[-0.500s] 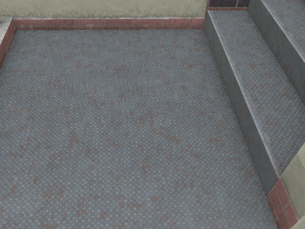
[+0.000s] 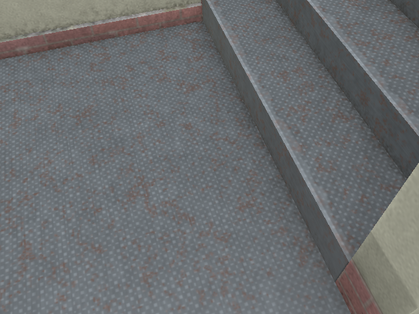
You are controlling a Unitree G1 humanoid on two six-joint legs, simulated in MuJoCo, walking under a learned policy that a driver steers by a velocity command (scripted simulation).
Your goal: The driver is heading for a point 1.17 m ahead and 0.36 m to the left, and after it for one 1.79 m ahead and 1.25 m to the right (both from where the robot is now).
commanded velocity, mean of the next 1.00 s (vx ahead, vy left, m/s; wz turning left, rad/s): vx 0.50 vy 0.00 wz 0.45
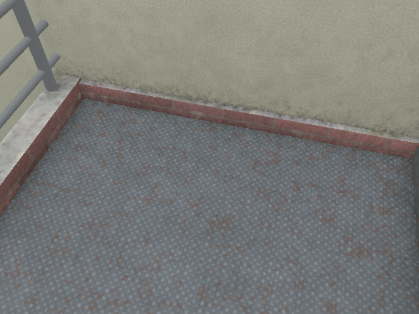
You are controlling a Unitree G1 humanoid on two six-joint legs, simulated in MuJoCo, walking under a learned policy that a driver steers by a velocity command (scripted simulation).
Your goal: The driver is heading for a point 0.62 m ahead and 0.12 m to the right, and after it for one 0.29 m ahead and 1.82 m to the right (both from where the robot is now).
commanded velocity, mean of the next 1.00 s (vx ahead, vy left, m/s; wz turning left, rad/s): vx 0.50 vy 0.00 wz -0.30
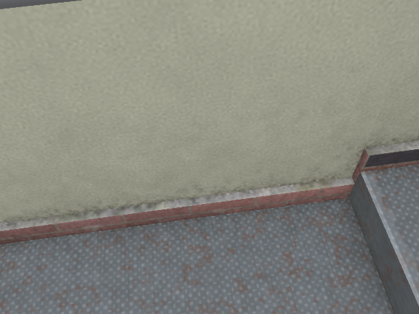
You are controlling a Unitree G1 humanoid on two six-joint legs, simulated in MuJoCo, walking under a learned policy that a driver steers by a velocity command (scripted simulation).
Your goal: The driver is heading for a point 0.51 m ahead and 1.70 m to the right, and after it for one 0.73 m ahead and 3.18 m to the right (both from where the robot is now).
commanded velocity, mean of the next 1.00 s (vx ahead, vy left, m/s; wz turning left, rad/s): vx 0.28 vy -0.13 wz -0.59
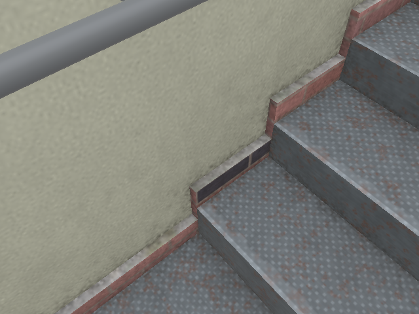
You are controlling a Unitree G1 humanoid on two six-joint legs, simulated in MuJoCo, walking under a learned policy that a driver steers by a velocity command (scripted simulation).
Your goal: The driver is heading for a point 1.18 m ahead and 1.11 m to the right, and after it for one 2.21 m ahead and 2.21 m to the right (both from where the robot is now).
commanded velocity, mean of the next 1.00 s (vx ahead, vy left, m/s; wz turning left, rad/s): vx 0.41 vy -0.11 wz -0.32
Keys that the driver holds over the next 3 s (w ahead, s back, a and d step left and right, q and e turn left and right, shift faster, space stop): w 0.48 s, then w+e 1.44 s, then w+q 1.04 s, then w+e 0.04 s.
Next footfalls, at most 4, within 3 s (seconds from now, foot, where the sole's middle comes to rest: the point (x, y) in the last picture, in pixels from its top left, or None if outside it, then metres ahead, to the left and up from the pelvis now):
0.04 left None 0.10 0.09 -0.77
0.26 right None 0.10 -0.17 -0.77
0.52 left None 0.28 -0.04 -0.77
0.86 right None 0.17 -0.26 -0.77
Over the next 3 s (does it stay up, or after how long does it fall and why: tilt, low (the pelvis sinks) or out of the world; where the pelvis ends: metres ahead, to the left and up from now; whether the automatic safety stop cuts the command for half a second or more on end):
stays up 0.97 -1.03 0.62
